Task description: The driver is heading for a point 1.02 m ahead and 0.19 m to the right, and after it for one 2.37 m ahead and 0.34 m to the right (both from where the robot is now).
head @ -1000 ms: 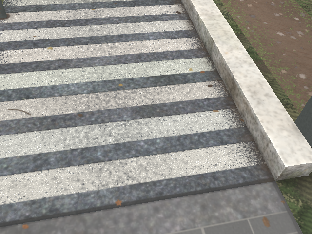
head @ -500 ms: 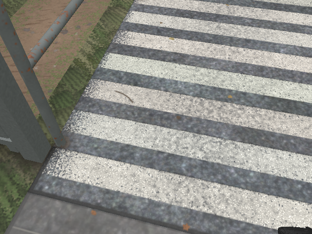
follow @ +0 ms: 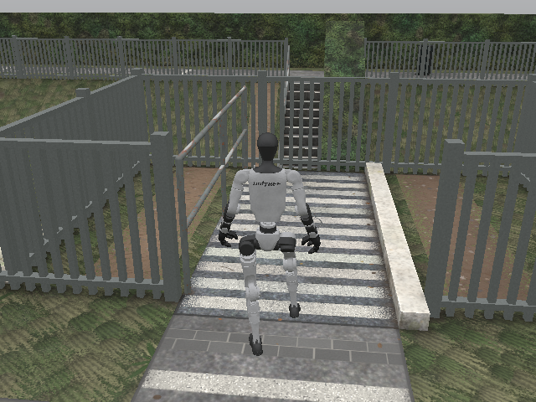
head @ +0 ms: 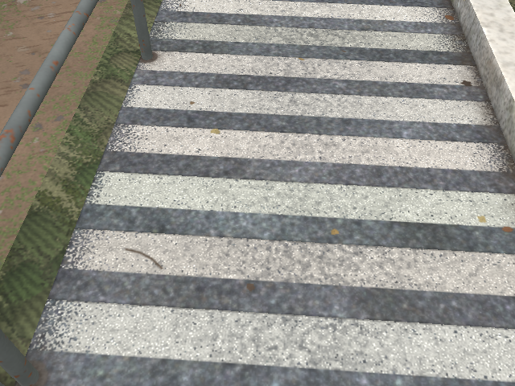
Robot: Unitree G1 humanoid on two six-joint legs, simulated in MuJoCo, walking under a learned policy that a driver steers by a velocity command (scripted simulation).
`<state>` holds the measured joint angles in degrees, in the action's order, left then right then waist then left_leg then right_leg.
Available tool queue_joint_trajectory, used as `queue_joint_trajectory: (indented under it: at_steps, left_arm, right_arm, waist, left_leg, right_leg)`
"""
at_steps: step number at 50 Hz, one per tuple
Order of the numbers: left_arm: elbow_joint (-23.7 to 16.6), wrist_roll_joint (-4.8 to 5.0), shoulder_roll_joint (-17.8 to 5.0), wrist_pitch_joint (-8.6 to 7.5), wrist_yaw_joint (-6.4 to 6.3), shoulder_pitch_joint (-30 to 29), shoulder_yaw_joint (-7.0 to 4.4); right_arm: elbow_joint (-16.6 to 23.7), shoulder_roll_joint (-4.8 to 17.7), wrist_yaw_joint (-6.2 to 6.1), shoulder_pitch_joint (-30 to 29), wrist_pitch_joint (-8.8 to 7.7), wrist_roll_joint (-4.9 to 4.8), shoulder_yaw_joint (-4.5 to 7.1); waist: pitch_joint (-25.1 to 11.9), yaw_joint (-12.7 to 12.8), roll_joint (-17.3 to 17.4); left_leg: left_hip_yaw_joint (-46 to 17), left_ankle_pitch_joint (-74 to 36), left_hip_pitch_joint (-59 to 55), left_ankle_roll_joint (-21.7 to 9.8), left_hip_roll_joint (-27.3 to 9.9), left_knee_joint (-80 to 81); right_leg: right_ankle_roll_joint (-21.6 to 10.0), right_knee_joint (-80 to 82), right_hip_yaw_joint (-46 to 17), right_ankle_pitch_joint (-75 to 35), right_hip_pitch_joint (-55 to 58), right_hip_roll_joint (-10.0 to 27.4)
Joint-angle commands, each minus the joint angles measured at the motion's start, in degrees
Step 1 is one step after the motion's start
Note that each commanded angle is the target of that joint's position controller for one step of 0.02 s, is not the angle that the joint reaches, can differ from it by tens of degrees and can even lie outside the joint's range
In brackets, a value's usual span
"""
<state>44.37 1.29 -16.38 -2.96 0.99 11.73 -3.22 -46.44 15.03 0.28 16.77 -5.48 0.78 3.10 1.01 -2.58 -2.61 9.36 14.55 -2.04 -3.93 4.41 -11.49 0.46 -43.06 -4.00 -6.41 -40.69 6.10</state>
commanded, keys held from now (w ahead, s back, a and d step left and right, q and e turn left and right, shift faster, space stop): w+e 0.54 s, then w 0.34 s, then w+q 0.12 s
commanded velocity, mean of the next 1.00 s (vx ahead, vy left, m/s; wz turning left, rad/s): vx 0.50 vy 0.00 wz -0.38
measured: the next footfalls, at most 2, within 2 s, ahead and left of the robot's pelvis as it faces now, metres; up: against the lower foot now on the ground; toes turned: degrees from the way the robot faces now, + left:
right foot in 0.18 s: +0.27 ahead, -0.12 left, +0.00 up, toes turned -8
left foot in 0.64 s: +0.59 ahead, +0.01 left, +0.00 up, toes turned -25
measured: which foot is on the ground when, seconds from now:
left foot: down 0.00-0.16, up 0.18-0.62, down 0.64-1.00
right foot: up 0.00-0.16, down 0.18-0.66, up 0.68-1.00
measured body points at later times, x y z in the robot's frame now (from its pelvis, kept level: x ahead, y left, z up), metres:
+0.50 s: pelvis +0.29 -0.05 +0.00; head +0.33 -0.08 +0.45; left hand +0.45 +0.20 -0.10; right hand +0.43 -0.35 -0.08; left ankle +0.51 +0.09 -0.69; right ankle +0.23 -0.12 -0.74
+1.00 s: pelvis +0.57 -0.10 +0.00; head +0.60 -0.10 +0.45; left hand +0.86 +0.02 -0.08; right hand +0.45 -0.35 -0.12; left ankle +0.56 +0.03 -0.74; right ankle +0.65 -0.31 -0.70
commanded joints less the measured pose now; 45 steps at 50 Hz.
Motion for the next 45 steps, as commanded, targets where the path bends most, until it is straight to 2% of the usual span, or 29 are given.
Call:
queue_joint_trajectory:
  at_steps: [1,3,5,7,8,9,10,11,12,13,14,15,18,20,23,25,27,30,31,32,33,34,35,36,37,38,40,43,45]
  left_arm:
    - [-6.4,-0.08,-1.6,-1.04,1.44,-7.9,0.31]
    - [-8.4,-0.16,-1.7,-1.09,2.46,-9.9,0.39]
    - [-9.7,-0.11,-2.8,-0.85,3.11,-8.8,-0.11]
    - [-9.2,-0.08,-5.8,-0.25,3.02,-1.9,-1.64]
    - [-7.6,0.0,-8.7,-0.14,2.39,6.4,-3.24]
    - [-6.1,-0.03,-13.1,0.47,1.16,15.0,-4.95]
    - [-6.4,0.21,-18.0,0.08,0.78,13.3,-5.63]
    - [-7.6,-0.14,-13.0,-0.48,0.8,15.1,-4.28]
    - [-7.5,-0.54,-10.5,-0.87,0.74,12.7,-3.57]
    - [-8.1,-0.25,-9.3,-1.04,0.75,8.9,-3.2]
    - [-8.9,-0.18,-7.6,-1.0,0.71,5.3,-2.68]
    - [-9.9,-0.96,-6.6,-1.03,0.44,3.5,-2.21]
    - [-9.9,-0.65,-7.8,-1.17,-0.36,2.5,-2.45]
    - [-9.2,-0.44,-9.4,-0.95,-1.15,3.6,-2.9]
    - [-8.2,-0.07,-10.0,-0.14,-1.8,5.9,-3.09]
    - [-7.3,0.09,-10.3,0.26,-1.84,8.0,-3.21]
    - [-6.8,0.41,-9.7,0.54,-1.95,8.9,-3.11]
    - [-6.3,-0.13,-8.6,0.72,-2.11,7.9,-2.88]
    - [-6.3,-0.42,-7.2,0.71,-1.97,7.8,-2.4]
    - [-7.0,-0.98,-4.4,0.55,-1.69,7.9,-1.27]
    - [-7.3,-0.44,-0.6,-0.03,-1.68,16.2,-0.04]
    - [-6.9,0.91,-3.2,-0.49,-1.69,18.3,-0.06]
    - [-6.9,1.32,-8.1,-0.48,-1.69,11.9,-1.25]
    - [-8.3,0.55,-8.9,-0.4,-1.74,5.9,-1.4]
    - [-9.2,-0.48,-8.0,-0.55,-1.64,2.6,-1.28]
    - [-9.4,-0.91,-7.1,-0.67,-1.4,2.3,-1.36]
    - [-8.8,-0.67,-4.9,-0.62,-1.01,4.1,-0.91]
    - [-9.9,-1.18,-2.9,-0.74,-0.96,0.8,-0.02]
    - [-10.7,-1.37,-1.9,-1.2,-0.78,-3.0,0.53]
  right_arm:
    - [1.7,9.1,-0.54,0.9,0.17,-0.53,2.23]
    - [1.1,9.9,-0.84,1.7,1.49,-0.94,2.52]
    - [1.5,11.5,-1.41,0.5,2.6,-1.16,2.88]
    - [2.0,13.1,-2.19,-0.7,3.46,-1.27,3.24]
    - [2.3,13.1,-2.45,-1.9,3.64,-1.52,3.12]
    - [3.2,11.3,-2.53,-1.5,2.97,-0.98,2.27]
    - [5.7,2.3,-1.02,5.4,1.15,0.69,-0.46]
    - [6.1,7.2,0.15,-0.3,-1.31,-1.13,0.13]
    - [8.2,9.8,0.73,-6.0,-2.56,-3.18,0.79]
    - [8.8,9.0,0.53,-7.2,-3.16,-2.64,0.44]
    - [8.3,9.1,0.19,-7.5,-3.07,-1.21,0.77]
    - [8.3,9.4,0.17,-6.2,-2.45,-0.63,1.12]
    - [8.2,7.6,-0.12,-4.7,-0.58,0.13,0.82]
    - [9.6,5.9,-0.35,-8.8,-0.09,0.27,0.11]
    - [10.9,4.5,0.05,-15.4,-0.4,-0.06,-0.61]
    - [11.7,5.3,0.47,-18.1,-0.74,-0.83,-0.36]
    - [12.1,6.9,0.83,-18.7,-1.19,-1.18,0.31]
    - [10.8,8.7,1.2,-13.9,-2.06,-1.14,1.36]
    - [9.6,9.6,0.97,-9.3,-2.33,-0.67,2.09]
    - [8.9,11.7,0.66,-2.3,-2.64,0.29,2.8]
    - [7.5,17.1,0.55,4.4,-2.25,1.11,4.14]
    - [5.1,15.5,1.34,7.9,-1.68,-0.76,4.23]
    - [6.1,10.8,1.23,4.7,-1.5,-1.51,2.96]
    - [6.6,8.9,1.03,1.3,-1.02,-1.06,2.22]
    - [6.6,7.6,1.03,-0.9,-0.73,-0.56,1.61]
    - [6.4,6.6,0.92,-2.2,-0.72,-0.24,1.13]
    - [5.7,5.9,0.83,-2.3,-0.94,-0.4,0.86]
    - [4.2,8.5,0.53,-0.6,-1.06,-1.1,1.47]
    - [3.4,9.4,0.34,0.5,-0.63,-1.49,1.62]
  waist:
    - [5.0,-2.4,4.0]
    - [5.1,-2.6,4.0]
    - [2.7,-0.6,5.8]
    - [-2.7,4.0,8.4]
    - [-7.1,8.9,7.6]
    - [-12.5,12.8,2.1]
    - [-17.1,5.0,-12.4]
    - [-23.0,9.6,-5.5]
    - [-14.5,10.1,-2.4]
    - [-9.0,7.3,3.0]
    - [-5.4,5.0,4.6]
    - [-4.5,3.1,3.1]
    - [-2.7,1.3,1.8]
    - [-1.2,2.4,0.8]
    - [-1.3,5.4,-1.6]
    - [-1.7,6.8,-2.4]
    - [-1.9,6.6,-3.1]
    - [-2.3,3.8,-5.2]
    - [-4.3,1.5,-5.0]
    - [-10.7,-1.7,-1.9]
    - [-18.9,0.0,12.8]
    - [-19.4,-0.6,21.0]
    - [-10.6,-2.2,12.5]
    - [-5.4,-2.1,7.9]
    - [-1.6,-1.1,5.9]
    - [-0.3,0.5,6.8]
    - [-0.9,2.0,9.0]
    - [-0.4,1.4,7.7]
    - [0.0,0.2,6.9]
  left_leg:
    - [-2.1,-25.7,-0.5,-4.7,-17.8,3.3]
    - [-1.5,-31.7,-5.4,-4.7,-19.5,0.1]
    - [0.2,-48.1,-7.3,-3.9,-19.9,-5.7]
    - [1.3,-64.6,-7.0,-2.6,-19.5,-17.5]
    - [2.3,-63.0,-2.2,-1.2,-17.8,-29.0]
    - [2.3,-44.9,10.8,1.0,-14.8,-45.9]
    - [-3.5,15.7,38.2,4.9,-1.5,-66.3]
    - [-15.9,18.6,45.0,3.8,-1.5,-71.8]
    - [-16.4,13.0,48.6,2.5,-4.6,-69.4]
    - [-15.7,8.5,47.2,2.1,-7.1,-63.8]
    - [-14.9,6.5,44.3,2.8,-8.7,-58.7]
    - [-15.2,4.8,40.5,3.5,-9.7,-56.7]
    - [-13.2,2.3,37.4,6.8,-10.1,-49.0]
    - [-11.9,-3.8,36.5,8.6,-9.0,-40.4]
    - [-11.0,-16.5,31.2,8.9,-5.8,-26.2]
    - [-11.6,-19.4,29.1,8.7,-4.4,-21.8]
    - [-13.5,-17.7,28.7,7.6,-4.2,-18.3]
    - [-13.0,-13.5,24.6,4.3,-5.1,-16.1]
    - [-11.9,-12.8,18.0,2.6,-4.7,-14.4]
    - [-17.4,-11.6,6.0,-0.8,-10.9,-15.8]
    - [-39.9,-5.4,-13.9,-10.0,-23.2,-13.9]
    - [-58.4,13.0,-17.5,-14.1,-28.2,-5.9]
    - [-52.9,20.2,-10.8,-11.4,-25.9,-4.1]
    - [-44.0,15.8,-3.5,-9.2,-23.4,-4.0]
    - [-37.9,8.9,3.1,-8.7,-20.8,-2.8]
    - [-33.7,3.5,7.0,-8.2,-18.7,-1.7]
    - [-28.6,-3.7,9.9,-8.2,-16.4,0.2]
    - [-23.8,-12.1,10.1,-9.7,-16.7,2.3]
    - [-21.0,-14.8,10.2,-9.2,-15.7,2.7]
  right_leg:
    - [-1.3,5.3,2.9,-0.4,-2.1,-0.6]
    - [-2.6,7.0,4.9,4.9,-4.0,-1.4]
    - [-4.5,7.7,8.2,11.1,0.5,-4.2]
    - [-7.3,6.9,11.0,16.7,11.2,-8.4]
    - [-9.4,10.6,10.5,14.2,23.6,-10.3]
    - [-12.8,13.2,-0.4,12.5,41.2,-4.4]
    - [-24.2,16.5,-32.8,19.0,61.6,10.3]
    - [-25.5,23.5,-42.9,23.3,65.4,12.7]
    - [-22.1,25.2,-33.9,19.8,59.5,11.0]
    - [-20.1,25.5,-27.1,14.2,50.8,8.6]
    - [-18.9,26.3,-22.0,7.9,43.5,6.3]
    - [-18.8,27.7,-19.4,3.6,38.6,4.9]
    - [-18.7,29.9,-14.5,-2.7,30.4,2.7]
    - [-17.3,30.1,-10.9,-3.1,26.5,0.3]
    - [-13.7,28.1,-8.5,2.9,24.2,-3.0]
    - [-12.7,26.9,-11.2,7.1,25.5,-2.0]
    - [-12.0,23.9,-15.2,10.7,29.2,-0.4]
    - [-10.5,18.9,-18.1,9.2,33.3,2.1]
    - [-9.2,14.2,-16.8,4.5,33.0,0.0]
    - [-7.2,1.9,-13.6,6.9,29.1,-3.0]
    - [-2.7,-18.3,-6.7,25.1,12.0,-11.1]
    - [-1.6,-28.8,-6.2,40.2,-0.6,-11.2]
    - [-1.8,-32.7,-7.7,35.9,-4.7,-8.1]
    - [-2.0,-32.0,-5.2,31.4,-4.4,-6.0]
    - [-2.1,-28.7,-4.0,28.5,-3.2,-4.3]
    - [-2.1,-25.1,-3.5,25.9,-0.8,-2.4]
    - [-1.8,-21.0,-1.7,24.0,2.9,-1.2]
    - [-0.5,-12.4,0.2,19.9,1.6,-0.3]
    - [0.0,-4.5,1.1,14.0,2.8,-0.4]
Velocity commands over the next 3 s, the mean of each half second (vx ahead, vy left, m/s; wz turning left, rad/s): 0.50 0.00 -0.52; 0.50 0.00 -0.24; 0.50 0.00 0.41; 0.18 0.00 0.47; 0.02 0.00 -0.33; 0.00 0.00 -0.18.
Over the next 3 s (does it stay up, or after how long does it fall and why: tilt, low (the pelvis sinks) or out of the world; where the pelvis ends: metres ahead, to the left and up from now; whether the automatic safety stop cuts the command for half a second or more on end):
stays up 1.00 -0.28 -0.01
